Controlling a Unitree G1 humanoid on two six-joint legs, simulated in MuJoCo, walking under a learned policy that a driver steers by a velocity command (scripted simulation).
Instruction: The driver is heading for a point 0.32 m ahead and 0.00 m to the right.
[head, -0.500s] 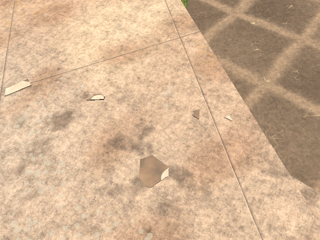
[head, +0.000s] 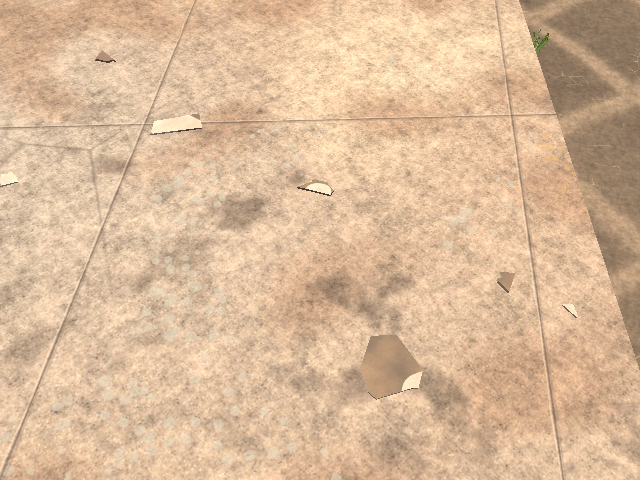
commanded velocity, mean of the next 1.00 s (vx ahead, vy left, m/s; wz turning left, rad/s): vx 0.00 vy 0.00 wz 0.22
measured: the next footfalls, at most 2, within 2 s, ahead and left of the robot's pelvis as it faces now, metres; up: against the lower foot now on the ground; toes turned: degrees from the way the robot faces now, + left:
right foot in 0.18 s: +0.07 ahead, -0.14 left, +0.00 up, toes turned +11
left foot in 0.52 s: +0.01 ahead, +0.11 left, +0.00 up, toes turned +8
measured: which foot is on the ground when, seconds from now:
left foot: down 0.00-0.18, up 0.20-0.50, down 0.52-1.00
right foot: up 0.00-0.16, down 0.18-1.00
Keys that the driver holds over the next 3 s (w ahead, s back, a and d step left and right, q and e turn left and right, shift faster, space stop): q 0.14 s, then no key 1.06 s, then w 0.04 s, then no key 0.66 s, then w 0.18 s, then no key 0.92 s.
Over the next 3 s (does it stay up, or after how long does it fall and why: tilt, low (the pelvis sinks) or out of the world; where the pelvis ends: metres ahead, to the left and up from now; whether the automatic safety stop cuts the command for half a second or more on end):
stays up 0.07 -0.01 -0.01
